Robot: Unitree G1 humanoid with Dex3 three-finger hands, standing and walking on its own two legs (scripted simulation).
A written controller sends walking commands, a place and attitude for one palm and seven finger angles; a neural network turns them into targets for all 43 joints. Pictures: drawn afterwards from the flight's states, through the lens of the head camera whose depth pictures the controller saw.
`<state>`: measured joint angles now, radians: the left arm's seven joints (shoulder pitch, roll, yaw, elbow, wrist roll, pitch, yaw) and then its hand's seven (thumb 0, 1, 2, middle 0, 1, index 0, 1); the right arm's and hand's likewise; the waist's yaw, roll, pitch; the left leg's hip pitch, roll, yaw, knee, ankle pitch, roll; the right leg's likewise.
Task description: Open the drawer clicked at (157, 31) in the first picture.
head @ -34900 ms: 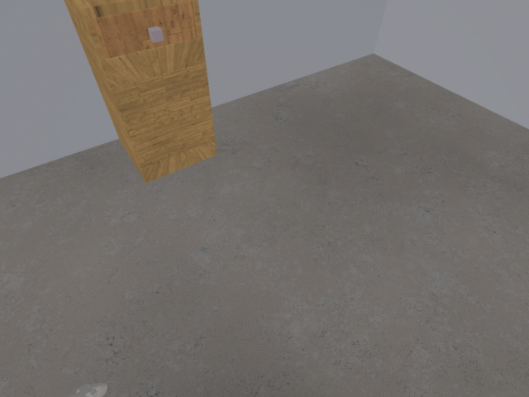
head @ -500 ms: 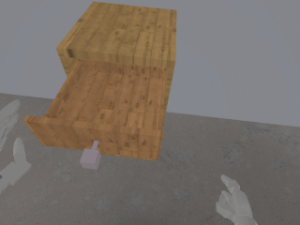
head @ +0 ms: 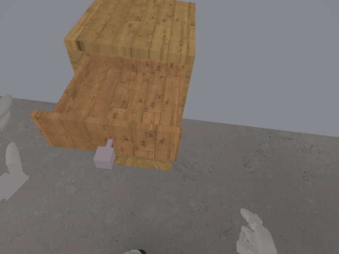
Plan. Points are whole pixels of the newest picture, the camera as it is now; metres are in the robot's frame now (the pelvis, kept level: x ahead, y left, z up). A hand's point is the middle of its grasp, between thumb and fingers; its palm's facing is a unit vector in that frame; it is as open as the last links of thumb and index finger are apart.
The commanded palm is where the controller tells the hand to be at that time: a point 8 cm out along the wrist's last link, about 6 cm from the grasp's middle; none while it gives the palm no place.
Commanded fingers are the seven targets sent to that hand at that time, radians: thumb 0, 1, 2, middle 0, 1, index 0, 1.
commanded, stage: step back with the hand held close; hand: left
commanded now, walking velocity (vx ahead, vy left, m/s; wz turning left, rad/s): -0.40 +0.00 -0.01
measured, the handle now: (106, 151) +0.36 +0.20 -0.02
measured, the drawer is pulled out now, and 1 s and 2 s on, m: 0.30 0.30 0.30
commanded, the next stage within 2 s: stop stepping back and stand still in 0.34 s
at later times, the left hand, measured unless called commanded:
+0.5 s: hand out of the picture +0.07 +0.18 +0.15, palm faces +0.34 -0.83 -0.44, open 7.4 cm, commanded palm -0.01 +0.22 +0.18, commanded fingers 0.00 0.90 0.90 -0.20 -0.30 -0.20 -0.30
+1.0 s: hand out of the picture -0.06 +0.14 +0.16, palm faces +0.39 -0.80 -0.46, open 7.4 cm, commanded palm -0.12 +0.19 +0.18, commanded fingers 0.00 0.90 0.90 -0.20 -0.30 -0.20 -0.30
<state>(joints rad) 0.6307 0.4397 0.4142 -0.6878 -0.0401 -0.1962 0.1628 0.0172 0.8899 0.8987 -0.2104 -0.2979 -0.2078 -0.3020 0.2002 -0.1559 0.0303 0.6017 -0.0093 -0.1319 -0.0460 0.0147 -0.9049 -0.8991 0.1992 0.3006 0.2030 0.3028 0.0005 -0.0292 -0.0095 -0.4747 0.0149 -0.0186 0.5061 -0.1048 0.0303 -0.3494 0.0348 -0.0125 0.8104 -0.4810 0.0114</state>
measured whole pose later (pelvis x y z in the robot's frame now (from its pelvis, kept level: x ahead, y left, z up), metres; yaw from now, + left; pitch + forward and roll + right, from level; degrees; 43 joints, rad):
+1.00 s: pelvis -0.23 -0.10 +0.00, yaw +5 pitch +0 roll +2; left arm 0.67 0.39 0.30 -0.60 -0.01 -0.16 0.17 0.02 0.89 0.90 -0.21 -0.30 -0.21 -0.30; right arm 0.31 -0.25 -0.02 0.60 -0.01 -0.10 -0.07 0.02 -0.91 -0.90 0.20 0.30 0.20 0.30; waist -0.05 -0.05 -0.04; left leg -0.20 0.00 0.04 0.45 -0.26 0.02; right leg -0.41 0.02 -0.12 0.60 -0.31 -0.01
